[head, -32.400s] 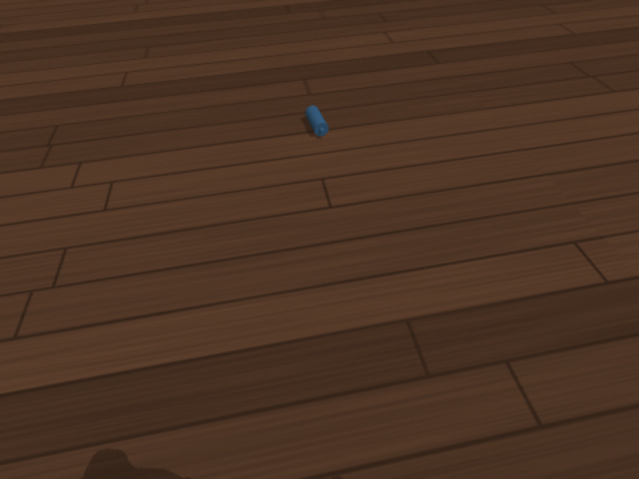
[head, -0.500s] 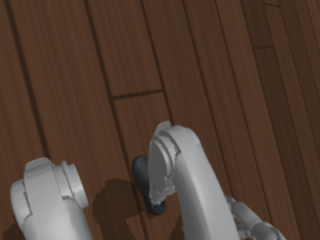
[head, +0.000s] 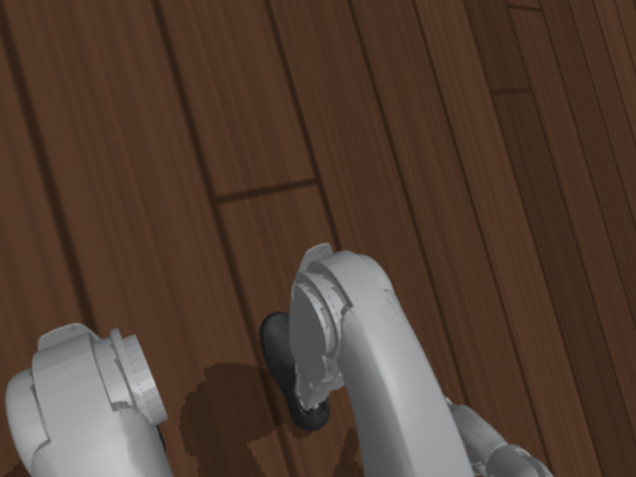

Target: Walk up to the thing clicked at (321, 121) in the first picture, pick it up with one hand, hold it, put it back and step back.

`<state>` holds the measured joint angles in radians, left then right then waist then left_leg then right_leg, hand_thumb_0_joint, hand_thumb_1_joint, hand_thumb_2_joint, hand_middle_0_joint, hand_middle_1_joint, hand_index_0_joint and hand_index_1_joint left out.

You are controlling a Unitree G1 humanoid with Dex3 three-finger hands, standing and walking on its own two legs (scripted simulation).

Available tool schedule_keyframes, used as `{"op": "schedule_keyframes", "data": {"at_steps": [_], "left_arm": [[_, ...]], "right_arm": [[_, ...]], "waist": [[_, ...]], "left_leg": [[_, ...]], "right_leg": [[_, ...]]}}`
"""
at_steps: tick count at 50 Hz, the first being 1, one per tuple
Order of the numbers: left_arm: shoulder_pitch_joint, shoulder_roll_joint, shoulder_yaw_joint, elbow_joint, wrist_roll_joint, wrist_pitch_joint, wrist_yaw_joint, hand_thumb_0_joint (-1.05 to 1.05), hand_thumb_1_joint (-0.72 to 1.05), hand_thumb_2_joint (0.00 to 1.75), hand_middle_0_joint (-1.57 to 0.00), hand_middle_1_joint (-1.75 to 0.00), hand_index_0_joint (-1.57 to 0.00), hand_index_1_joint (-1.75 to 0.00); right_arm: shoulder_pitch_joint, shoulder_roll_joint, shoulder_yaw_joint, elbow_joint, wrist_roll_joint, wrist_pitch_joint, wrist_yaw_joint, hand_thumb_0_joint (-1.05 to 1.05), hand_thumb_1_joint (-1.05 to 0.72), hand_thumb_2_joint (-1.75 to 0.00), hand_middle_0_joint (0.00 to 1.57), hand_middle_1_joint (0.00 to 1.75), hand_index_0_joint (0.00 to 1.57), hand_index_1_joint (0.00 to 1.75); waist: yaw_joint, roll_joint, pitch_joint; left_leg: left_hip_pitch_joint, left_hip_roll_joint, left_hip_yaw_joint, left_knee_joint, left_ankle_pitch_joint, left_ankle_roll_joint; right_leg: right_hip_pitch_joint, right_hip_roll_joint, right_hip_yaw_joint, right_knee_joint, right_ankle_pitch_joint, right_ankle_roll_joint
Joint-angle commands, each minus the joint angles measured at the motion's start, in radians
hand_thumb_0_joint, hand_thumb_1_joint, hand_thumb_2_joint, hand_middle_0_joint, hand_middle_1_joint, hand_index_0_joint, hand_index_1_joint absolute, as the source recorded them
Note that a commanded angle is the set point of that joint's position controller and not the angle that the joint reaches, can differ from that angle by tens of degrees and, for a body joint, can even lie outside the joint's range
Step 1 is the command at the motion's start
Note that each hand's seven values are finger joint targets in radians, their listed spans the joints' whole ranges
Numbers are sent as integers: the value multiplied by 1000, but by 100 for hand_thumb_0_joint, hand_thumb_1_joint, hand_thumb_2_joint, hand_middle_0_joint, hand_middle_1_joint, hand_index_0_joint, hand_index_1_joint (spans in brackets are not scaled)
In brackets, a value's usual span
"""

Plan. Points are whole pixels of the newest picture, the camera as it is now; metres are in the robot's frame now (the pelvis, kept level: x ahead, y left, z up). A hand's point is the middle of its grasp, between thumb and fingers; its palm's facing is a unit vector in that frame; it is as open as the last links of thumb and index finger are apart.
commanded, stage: rest palm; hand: left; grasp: from above
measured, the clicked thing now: out of the picture +0.45 +0.44 -0.26
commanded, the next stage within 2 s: none
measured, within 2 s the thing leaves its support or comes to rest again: neither
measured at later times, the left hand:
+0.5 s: hand out of the picture +0.43 +0.42 -0.22, palm faces -0.43 -0.17 -0.89, open 14.0 cm
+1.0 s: hand out of the picture +0.43 +0.42 -0.22, palm faces -0.43 -0.15 -0.89, open 14.0 cm
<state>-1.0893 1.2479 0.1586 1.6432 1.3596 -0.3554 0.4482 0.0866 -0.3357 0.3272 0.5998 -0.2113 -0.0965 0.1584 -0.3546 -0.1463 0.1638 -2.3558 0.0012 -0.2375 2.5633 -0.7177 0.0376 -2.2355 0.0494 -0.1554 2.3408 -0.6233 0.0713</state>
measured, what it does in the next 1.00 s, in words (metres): stands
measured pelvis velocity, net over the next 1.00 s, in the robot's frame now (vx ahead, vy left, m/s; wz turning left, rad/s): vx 0.00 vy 0.00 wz -0.01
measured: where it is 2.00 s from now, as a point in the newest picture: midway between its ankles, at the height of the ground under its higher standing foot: (231, 435)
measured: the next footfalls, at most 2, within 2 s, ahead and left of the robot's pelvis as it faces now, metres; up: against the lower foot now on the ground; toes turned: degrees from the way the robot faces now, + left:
none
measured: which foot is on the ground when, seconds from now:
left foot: down 0.00-1.00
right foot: down 0.00-1.00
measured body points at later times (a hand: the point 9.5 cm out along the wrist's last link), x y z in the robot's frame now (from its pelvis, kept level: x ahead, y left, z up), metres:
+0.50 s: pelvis +0.00 +0.00 +0.00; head +0.27 +0.16 +0.32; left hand +0.45 +0.42 -0.17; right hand +0.09 -0.27 -0.04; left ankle +0.06 +0.11 -0.27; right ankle +0.13 -0.13 -0.27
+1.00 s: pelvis +0.00 +0.00 +0.00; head +0.27 +0.16 +0.32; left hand +0.45 +0.43 -0.16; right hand +0.08 -0.25 -0.05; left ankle +0.06 +0.11 -0.27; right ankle +0.13 -0.13 -0.27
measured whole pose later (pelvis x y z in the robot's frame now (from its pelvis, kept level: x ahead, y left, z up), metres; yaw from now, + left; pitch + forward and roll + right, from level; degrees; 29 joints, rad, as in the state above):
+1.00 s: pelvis +0.00 +0.00 +0.00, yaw -1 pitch +27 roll -17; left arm -1.07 1.26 0.17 1.62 1.36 -0.38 0.43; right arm 0.08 -0.34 0.35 0.58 -0.22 -0.08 0.15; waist -0.35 -0.15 0.17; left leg -2.35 0.00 -0.25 2.57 -0.72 0.04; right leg -2.22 0.05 -0.17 2.33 -0.62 0.06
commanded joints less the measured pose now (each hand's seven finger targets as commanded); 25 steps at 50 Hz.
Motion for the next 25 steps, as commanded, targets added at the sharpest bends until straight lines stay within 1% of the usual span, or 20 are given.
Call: {"op": "schedule_keyframes", "data": {"at_steps": [1,2,3,4,6,8,10,12,13,14,15,16,18,19,20,21,22,23,24,25], "left_arm": [[-179,302,29,-102,-46,14,1,0,-50,96,-7,-103,-7,-102],[-158,313,35,-90,-40,14,-6,0,-51,98,-7,-103,-7,-103],[-179,313,31,-130,-48,6,-15,0,-50,97,-6,-103,-7,-103],[-190,313,27,-147,-44,2,-23,0,-52,98,-7,-102,-7,-102],[-175,344,52,-145,-48,-8,-31,0,-51,98,-7,-103,-7,-102],[-154,354,56,-151,-49,-20,-41,0,-52,99,-7,-102,-6,-102],[-181,372,69,-199,-53,-44,-38,0,-51,98,-7,-102,-7,-102],[-173,363,65,-197,-52,-60,-39,0,-51,99,-7,-102,-7,-102],[-163,375,82,-204,-53,-70,-32,0,-52,99,-7,-101,-6,-102],[-153,366,72,-197,-46,-73,-30,0,-51,99,-6,-101,-6,-101],[-155,367,77,-204,-44,-79,-27,0,-51,100,-7,-101,-6,-102],[-151,369,78,-204,-32,-81,-26,0,-51,100,-7,-102,-6,-102],[-149,346,69,-183,-34,-86,-19,0,-51,101,-7,-101,-6,-102],[-153,351,65,-197,-30,-85,-17,0,-51,101,-7,-101,-6,-102],[-177,352,73,-212,-34,-88,-5,0,-51,100,-7,-101,-6,-102],[-162,343,70,-182,-30,-82,3,0,-51,101,-7,-102,-6,-102],[-161,333,55,-184,-27,-80,3,0,-51,100,-6,-102,-6,-102],[-157,326,60,-164,-28,-77,12,0,-51,100,-6,-101,-6,-101],[-157,328,44,-168,-16,-72,12,0,-51,100,-6,-101,-6,-102],[-175,325,45,-176,-17,-68,14,0,-49,98,-6,-102,-6,-102]], "right_arm": [[161,-363,-111,1,7,10,-25,0,-89,-90,20,30,20,30],[166,-367,-106,-4,6,14,-26,0,-89,-90,20,30,20,30],[164,-359,-104,-5,6,18,-26,0,-89,-90,20,30,20,30],[172,-357,-103,-7,4,22,-27,0,-89,-90,20,30,20,30],[162,-372,-99,-19,1,28,-31,0,-89,-90,20,30,20,30],[164,-378,-97,-21,0,39,-34,0,-89,-90,20,30,20,30],[159,-375,-92,-27,-8,50,-37,0,-89,-90,20,30,20,30],[163,-368,-88,-22,-11,57,-37,0,-89,-90,20,30,20,30],[163,-371,-86,-22,-14,63,-38,0,-89,-90,20,30,20,30],[162,-369,-85,-19,-14,65,-38,0,-89,-90,20,30,20,30],[166,-376,-91,-21,-16,67,-38,0,-89,-90,20,30,20,30],[168,-377,-94,-23,-19,69,-38,0,-89,-90,20,30,20,30],[152,-365,-93,-23,-19,72,-37,0,-89,-90,20,30,20,30],[158,-360,-92,-25,-17,69,-36,0,-89,-90,20,30,20,30],[160,-363,-93,-18,-20,70,-37,0,-89,-90,20,30,20,30],[158,-359,-90,-14,-20,71,-37,0,-89,-90,20,30,20,30],[160,-360,-95,-14,-19,66,-36,0,-89,-90,20,30,20,30],[149,-356,-92,-10,-19,66,-36,0,-89,-90,20,30,20,30],[155,-357,-96,-10,-16,60,-35,0,-89,-90,20,30,20,30],[156,-358,-98,-7,-18,59,-35,0,-89,-90,20,30,20,30]], "waist": [[-24,549,-615],[-29,549,-599],[-28,561,-617],[-26,562,-620],[-26,560,-606],[-22,569,-609],[-19,588,-633],[-20,587,-626],[-20,583,-630],[-14,595,-624],[-23,603,-614],[-20,606,-615],[-19,594,-611],[-21,598,-611],[-25,594,-616],[-18,583,-610],[-25,594,-592],[-19,585,-601],[-25,594,-589],[-26,588,-591]], "left_leg": [[550,43,41,-300,281,-33],[535,40,45,-296,275,-31],[542,42,50,-301,278,-30],[559,43,48,-302,288,-30],[559,42,40,-297,292,-34],[578,46,35,-298,303,-37],[592,47,35,-295,323,-38],[591,46,42,-288,328,-34],[592,48,37,-294,331,-36],[604,46,36,-296,333,-35],[617,50,25,-292,355,-41],[631,50,22,-292,365,-44],[615,53,27,-295,334,-39],[621,52,35,-298,328,-35],[605,52,34,-299,327,-34],[604,51,37,-298,322,-31],[599,49,40,-298,316,-32],[597,52,36,-302,302,-33],[593,51,38,-302,294,-32],[589,51,38,-306,285,-33]], "right_leg": [[273,18,-103,-167,205,-89],[281,18,-100,-172,195,-92],[307,19,-95,-175,204,-88],[309,19,-95,-177,209,-89],[295,16,-101,-177,202,-94],[292,18,-102,-175,196,-94],[322,19,-107,-178,212,-95],[326,20,-106,-180,217,-94],[336,22,-111,-180,219,-93],[325,22,-107,-177,219,-92],[302,20,-114,-168,223,-94],[291,20,-115,-166,222,-96],[290,24,-118,-170,204,-94],[295,26,-112,-171,201,-91],[309,24,-115,-175,213,-88],[302,27,-117,-172,213,-87],[290,25,-114,-172,208,-89],[290,28,-118,-173,203,-88],[276,28,-115,-167,197,-89],[272,26,-116,-170,193,-88]]}}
